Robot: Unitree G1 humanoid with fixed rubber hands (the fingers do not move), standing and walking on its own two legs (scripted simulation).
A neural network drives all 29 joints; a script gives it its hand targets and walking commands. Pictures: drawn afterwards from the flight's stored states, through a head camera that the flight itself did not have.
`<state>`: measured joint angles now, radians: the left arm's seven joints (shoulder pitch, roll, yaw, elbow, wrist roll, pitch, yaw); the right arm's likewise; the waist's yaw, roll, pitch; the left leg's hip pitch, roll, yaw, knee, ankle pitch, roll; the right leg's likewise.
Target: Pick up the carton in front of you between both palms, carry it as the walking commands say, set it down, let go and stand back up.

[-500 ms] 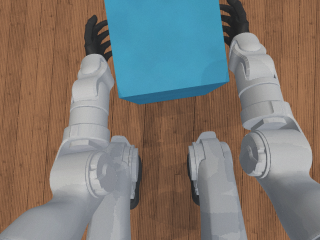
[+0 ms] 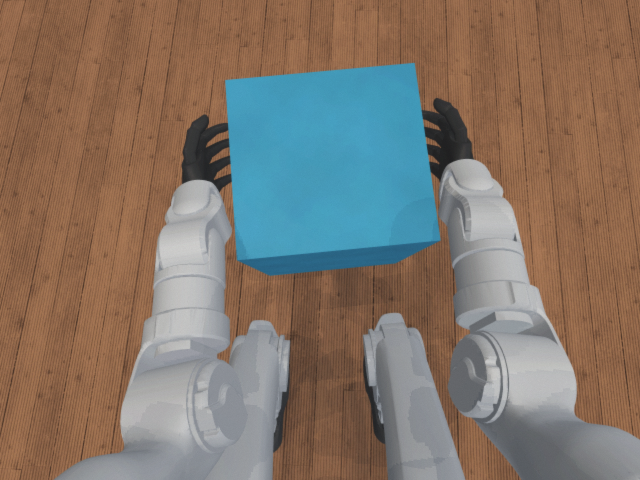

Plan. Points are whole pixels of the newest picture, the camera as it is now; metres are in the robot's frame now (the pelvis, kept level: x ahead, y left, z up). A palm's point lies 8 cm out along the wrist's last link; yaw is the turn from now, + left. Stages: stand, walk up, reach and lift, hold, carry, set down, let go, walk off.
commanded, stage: reach and lift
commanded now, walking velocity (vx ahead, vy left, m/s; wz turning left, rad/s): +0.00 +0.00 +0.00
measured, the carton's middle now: (327, 190) +0.47 -0.02 -0.12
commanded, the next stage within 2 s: none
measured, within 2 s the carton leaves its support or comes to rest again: neither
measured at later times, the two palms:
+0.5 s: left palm (122, 159) +0.42 +0.14 +0.12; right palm (520, 140) +0.42 -0.16 +0.11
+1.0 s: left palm out of the picture +0.38 +0.15 +0.26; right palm out of the picture +0.37 -0.15 +0.26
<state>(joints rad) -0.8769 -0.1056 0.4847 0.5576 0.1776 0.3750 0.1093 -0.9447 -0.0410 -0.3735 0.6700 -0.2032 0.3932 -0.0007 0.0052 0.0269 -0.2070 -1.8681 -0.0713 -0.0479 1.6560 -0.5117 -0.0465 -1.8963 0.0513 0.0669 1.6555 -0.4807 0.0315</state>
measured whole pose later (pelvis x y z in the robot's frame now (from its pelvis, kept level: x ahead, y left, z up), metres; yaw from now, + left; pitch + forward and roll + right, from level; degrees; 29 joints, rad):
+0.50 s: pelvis +0.05 +0.00 +0.14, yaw -1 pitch +26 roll +1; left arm -0.54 -0.14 0.40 0.58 0.20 0.33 0.07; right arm -0.56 0.08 -0.35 0.61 -0.22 0.36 -0.02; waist 0.01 0.02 -0.22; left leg -1.16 -0.05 -0.07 1.16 -0.45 -0.03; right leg -1.18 0.04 0.06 1.16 -0.43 0.01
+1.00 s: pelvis +0.08 +0.00 +0.24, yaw -1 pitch +2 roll +0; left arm -0.28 -0.16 0.27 0.40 0.23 0.53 0.03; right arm -0.27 0.15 -0.27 0.38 -0.25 0.54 -0.02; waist -0.01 0.01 -0.08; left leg -0.30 -0.03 -0.08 0.54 -0.27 -0.01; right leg -0.32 0.02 0.07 0.53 -0.24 0.01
